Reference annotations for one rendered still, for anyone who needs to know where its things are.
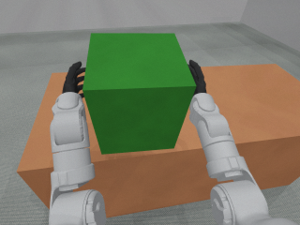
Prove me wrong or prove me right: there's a carton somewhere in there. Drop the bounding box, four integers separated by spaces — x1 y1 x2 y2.
82 33 197 155

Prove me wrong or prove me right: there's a robot left hand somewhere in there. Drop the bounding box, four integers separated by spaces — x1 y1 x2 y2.
62 61 86 98

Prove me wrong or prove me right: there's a robot right hand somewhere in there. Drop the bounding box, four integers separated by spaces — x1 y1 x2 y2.
187 59 207 96

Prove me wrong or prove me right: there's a left robot forearm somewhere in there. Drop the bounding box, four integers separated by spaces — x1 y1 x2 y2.
49 92 96 225

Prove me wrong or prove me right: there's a robot left upper arm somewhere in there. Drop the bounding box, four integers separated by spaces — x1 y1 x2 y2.
50 189 107 225

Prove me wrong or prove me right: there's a robot right upper arm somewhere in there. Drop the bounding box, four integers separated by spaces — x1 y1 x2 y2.
210 180 299 225

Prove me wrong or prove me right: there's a right robot forearm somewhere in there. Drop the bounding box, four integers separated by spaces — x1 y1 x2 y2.
189 93 269 214

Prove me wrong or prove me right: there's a pedestal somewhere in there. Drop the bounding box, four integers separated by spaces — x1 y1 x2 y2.
17 64 300 218

